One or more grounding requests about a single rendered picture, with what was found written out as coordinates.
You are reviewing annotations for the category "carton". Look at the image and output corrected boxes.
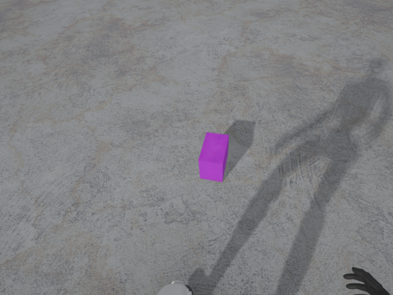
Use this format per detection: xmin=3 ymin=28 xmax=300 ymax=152
xmin=198 ymin=132 xmax=229 ymax=182

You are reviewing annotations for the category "right robot hand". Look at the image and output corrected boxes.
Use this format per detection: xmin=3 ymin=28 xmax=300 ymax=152
xmin=343 ymin=267 xmax=390 ymax=295

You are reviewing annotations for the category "left robot shin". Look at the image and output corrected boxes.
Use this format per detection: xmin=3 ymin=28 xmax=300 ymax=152
xmin=171 ymin=281 xmax=187 ymax=288

